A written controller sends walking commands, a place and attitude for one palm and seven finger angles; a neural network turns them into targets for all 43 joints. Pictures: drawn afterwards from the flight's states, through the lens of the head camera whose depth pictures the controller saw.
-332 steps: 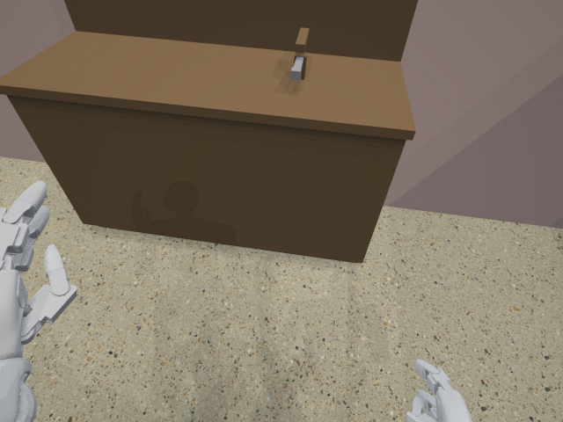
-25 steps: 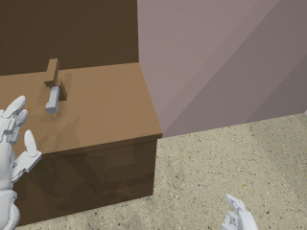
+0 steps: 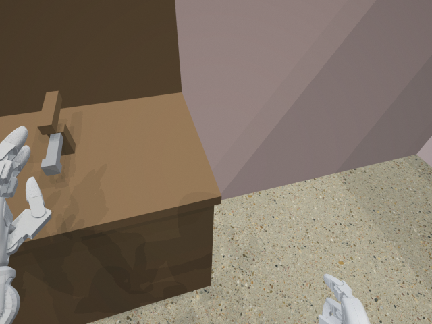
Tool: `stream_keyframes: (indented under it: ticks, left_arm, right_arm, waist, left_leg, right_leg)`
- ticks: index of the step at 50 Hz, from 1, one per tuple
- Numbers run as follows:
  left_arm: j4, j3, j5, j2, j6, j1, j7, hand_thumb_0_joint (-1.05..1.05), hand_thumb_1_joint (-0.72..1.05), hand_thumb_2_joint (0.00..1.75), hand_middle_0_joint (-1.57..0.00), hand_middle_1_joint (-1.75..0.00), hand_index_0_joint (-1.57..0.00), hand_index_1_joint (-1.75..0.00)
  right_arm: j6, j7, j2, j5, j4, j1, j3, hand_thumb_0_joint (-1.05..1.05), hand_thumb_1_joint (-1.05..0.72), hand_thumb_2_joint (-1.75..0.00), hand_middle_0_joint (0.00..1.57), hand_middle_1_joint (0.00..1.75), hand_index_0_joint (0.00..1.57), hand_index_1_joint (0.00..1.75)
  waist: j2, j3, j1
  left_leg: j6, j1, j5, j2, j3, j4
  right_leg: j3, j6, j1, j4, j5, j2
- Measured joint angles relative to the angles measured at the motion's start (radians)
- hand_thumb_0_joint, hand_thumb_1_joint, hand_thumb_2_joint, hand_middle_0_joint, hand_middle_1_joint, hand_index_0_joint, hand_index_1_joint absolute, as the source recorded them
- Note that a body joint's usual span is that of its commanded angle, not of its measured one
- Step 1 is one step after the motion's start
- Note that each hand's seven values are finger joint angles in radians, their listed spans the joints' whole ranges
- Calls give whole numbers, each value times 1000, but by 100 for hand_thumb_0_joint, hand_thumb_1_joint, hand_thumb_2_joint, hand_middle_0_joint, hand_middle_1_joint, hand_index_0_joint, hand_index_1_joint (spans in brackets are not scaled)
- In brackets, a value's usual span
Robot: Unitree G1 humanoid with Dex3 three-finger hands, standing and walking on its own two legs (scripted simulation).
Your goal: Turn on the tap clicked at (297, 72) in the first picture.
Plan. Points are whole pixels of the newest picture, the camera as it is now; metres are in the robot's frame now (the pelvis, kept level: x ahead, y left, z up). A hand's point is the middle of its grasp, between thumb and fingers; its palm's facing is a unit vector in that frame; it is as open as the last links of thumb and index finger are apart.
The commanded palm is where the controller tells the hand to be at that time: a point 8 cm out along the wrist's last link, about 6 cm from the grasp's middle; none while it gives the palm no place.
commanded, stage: shuffle to correct the standing spot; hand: left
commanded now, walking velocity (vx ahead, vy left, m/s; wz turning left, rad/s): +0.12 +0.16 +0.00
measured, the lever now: (51, 166) +0.40 +0.38 +0.05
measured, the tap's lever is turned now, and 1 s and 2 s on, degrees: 0 0 0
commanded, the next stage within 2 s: come to a stop and stand still in 0.42 s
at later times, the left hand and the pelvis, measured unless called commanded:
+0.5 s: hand (25, 196) +0.24 +0.28 +0.18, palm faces +0.39 -0.83 -0.40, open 7.4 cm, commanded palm +0.19 +0.32 +0.19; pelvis +0.03 +0.05 +0.00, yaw -2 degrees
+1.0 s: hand (5, 163) +0.30 +0.34 +0.18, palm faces +0.37 -0.85 -0.38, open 7.4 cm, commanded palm +0.24 +0.37 +0.19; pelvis +0.07 +0.10 +0.01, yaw -3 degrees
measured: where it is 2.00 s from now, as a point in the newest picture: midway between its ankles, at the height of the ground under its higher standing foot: outside the picture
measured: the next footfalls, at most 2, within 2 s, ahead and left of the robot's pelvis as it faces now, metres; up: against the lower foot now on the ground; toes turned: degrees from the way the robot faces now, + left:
right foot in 0.32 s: +0.10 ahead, -0.03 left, +0.00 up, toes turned -3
left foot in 0.60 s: +0.11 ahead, +0.22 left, +0.00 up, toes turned -1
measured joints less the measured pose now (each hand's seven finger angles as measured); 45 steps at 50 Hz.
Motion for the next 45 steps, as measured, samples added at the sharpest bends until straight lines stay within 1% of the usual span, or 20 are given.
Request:
stream_keyframes:
  ticks: [4, 6, 8, 10, 12, 15, 16, 17, 20, 22, 24, 26, 28, 30, 32, 34, 37, 40, 43, 45]
  left_arm:
    - [-32, 9, -3, 12, -19, 14, -4, 2, 89, 90, -21, -31, -21, -30]
    - [-49, 22, -6, 18, -24, 33, -5, 2, 89, 90, -21, -31, -21, -30]
    - [-56, 39, -9, 24, -21, 49, -3, 2, 89, 90, -21, -31, -22, -30]
    - [-55, 45, -5, 23, -12, 62, 0, 2, 89, 90, -21, -31, -21, -30]
    - [-52, 39, 0, 18, -5, 68, 3, 2, 89, 90, -21, -31, -21, -30]
    - [-49, 21, 3, 16, 3, 57, 4, 2, 89, 90, -21, -31, -21, -30]
    - [-51, 17, 5, 27, 1, 44, 3, 2, 89, 90, -21, -31, -21, -30]
    - [-50, 13, 5, 35, -4, 23, 0, 2, 89, 90, -21, -31, -21, -30]
    - [-36, 12, -7, 5, -28, -4, -8, 2, 89, 90, -21, -31, -22, -30]
    - [-38, 21, -3, -12, -35, 16, -8, 2, 89, 90, -21, -31, -22, -30]
    - [-41, 21, 3, -20, -35, 33, -5, 2, 89, 90, -21, -31, -22, -30]
    - [-52, 13, 6, -18, -26, 37, -1, 2, 89, 90, -21, -31, -22, -30]
    - [-66, 4, 8, -14, -19, 36, 3, 2, 89, 90, -21, -31, -22, -30]
    - [-89, 2, 8, -9, -14, 35, 6, 2, 89, 90, -21, -31, -22, -30]
    - [-78, 19, 6, 19, -18, 7, 10, 2, 89, 90, -21, -31, -22, -30]
    - [-39, 41, 4, 41, -14, -21, 11, 2, 89, 90, -21, -31, -22, -30]
    - [-9, 52, 9, 30, -1, -36, 15, 2, 89, 90, -21, -31, -21, -30]
    - [-26, 27, 6, -11, 14, -9, 12, 2, 89, 90, -21, -31, -21, -30]
    - [-46, -1, -1, -28, 23, 12, 6, 2, 89, 90, -21, -31, -21, -30]
    - [-45, -7, -2, -21, 35, 12, 4, 2, 89, 90, -21, -31, -21, -30]
  right_arm:
    - [16, 14, -5, 5, 5, -10, -9, 1, -90, -90, 20, 30, 20, 30]
    - [23, 16, -6, 8, 3, -12, -10, 1, -90, -90, 20, 30, 20, 30]
    - [26, 16, 4, 9, 0, -17, -11, 1, -91, -90, 20, 30, 20, 30]
    - [15, 18, 15, -1, -6, -10, -10, 1, -91, -90, 20, 29, 20, 30]
    - [3, 24, 25, -5, -10, 8, -5, 1, -91, -90, 20, 29, 20, 30]
    - [-6, 25, 29, -4, -13, 36, 9, 1, -90, -90, 20, 30, 20, 30]
    - [-7, 24, 29, -3, -16, 44, 12, 1, -90, -90, 20, 30, 20, 30]
    - [-5, 25, 27, -2, -11, 45, 12, 1, -90, -90, 20, 30, 20, 30]
    - [21, 42, 6, -6, 32, 4, 3, 1, -90, -90, 20, 30, 20, 30]
    - [39, 51, 0, -5, 43, -12, 0, 1, -90, -90, 20, 30, 20, 30]
    - [44, 47, 0, -5, 46, -17, -1, 1, -90, -90, 20, 30, 20, 30]
    - [34, 33, 0, -5, 44, -14, -3, 1, -91, -90, 20, 30, 20, 30]
    - [14, 17, -8, -5, 35, -6, -8, 1, -91, -90, 20, 30, 20, 30]
    - [-9, 0, -28, -1, 14, 3, -18, 1, -90, -90, 20, 30, 20, 30]
    - [-21, -15, -9, 7, 20, -12, -28, 1, -91, -90, 20, 30, 20, 30]
    - [-28, -18, 25, 13, 30, -18, -22, 1, -91, -90, 20, 29, 20, 30]
    - [-43, -5, 52, 13, 30, -11, 4, 1, -91, -90, 20, 29, 20, 30]
    - [-51, 15, 61, 10, 42, 0, 23, 1, -91, -90, 20, 29, 20, 30]
    - [-52, 20, 67, 6, 49, 3, 29, 1, -90, -90, 20, 30, 20, 30]
    - [-50, 13, 70, 6, 50, -3, 32, 1, -90, -90, 20, 30, 20, 30]
  waist:
    - [-8, 14, -7]
    - [-18, 17, -6]
    - [-32, 31, -2]
    - [-27, 41, 0]
    - [-12, 43, -1]
    - [15, 43, -6]
    - [19, 44, -14]
    - [23, 47, -18]
    - [46, 68, 6]
    - [36, 70, 20]
    - [15, 68, 25]
    - [-15, 71, 29]
    - [-32, 75, 30]
    - [-12, 72, 26]
    - [-31, 85, 23]
    - [-49, 80, 16]
    - [-30, 70, 6]
    - [3, 50, 15]
    - [-3, 40, 26]
    - [-12, 41, 30]
  left_leg:
    - [-12, -18, -14, -12, 3, 54]
    - [17, 3, -36, -28, 13, 16]
    - [37, 19, -31, -43, 32, 2]
    - [40, 47, -23, -46, 44, -20]
    - [42, 73, -18, -45, 46, -45]
    - [42, 86, -31, -39, 33, -34]
    - [37, 63, -46, -40, 23, 20]
    - [25, 9, -51, -38, 16, 126]
    - [-22, -171, -62, -34, -53, 487]
    - [-36, -253, -23, -5, -84, 565]
    - [-39, -284, 32, 42, -99, 487]
    - [-36, -254, 77, 77, -92, 306]
    - [-35, -184, 106, 88, -75, 110]
    - [-35, -115, 139, 94, -79, -42]
    - [-81, -119, 188, 75, -67, -15]
    - [-98, -115, 176, 60, -61, -10]
    - [-102, -109, 166, 64, -74, -13]
    - [-89, -99, 158, 82, -84, -29]
    - [-96, -80, 168, 79, -74, -60]
    - [-93, -66, 174, 74, -65, -86]
  right_leg:
    - [6, 9, -8, 35, -28, -13]
    - [18, 16, -23, 63, -42, -23]
    - [12, 6, -59, 145, -39, -40]
    - [-26, -6, -98, 255, -82, -43]
    - [-76, -17, -125, 292, -88, -40]
    - [-159, -33, -96, 144, 5, -29]
    - [-173, -48, -66, 68, 68, -27]
    - [-183, -61, -52, 50, 34, -30]
    - [-181, -63, -57, 76, 9, -22]
    - [-156, -51, -53, 54, 32, -24]
    - [-134, -39, -45, 24, 51, -37]
    - [-112, -24, -38, 8, 59, -63]
    - [-96, -7, -31, 12, 52, -90]
    - [-87, 9, -46, 58, 23, -96]
    - [-43, 9, -65, 133, -49, -96]
    - [-22, 6, -67, 165, -89, -73]
    - [-33, -7, -17, 60, 19, -36]
    - [-37, -8, 18, -12, 35, -14]
    - [-24, 1, 35, -50, 41, -16]
    - [-16, 8, 45, -69, 48, -22]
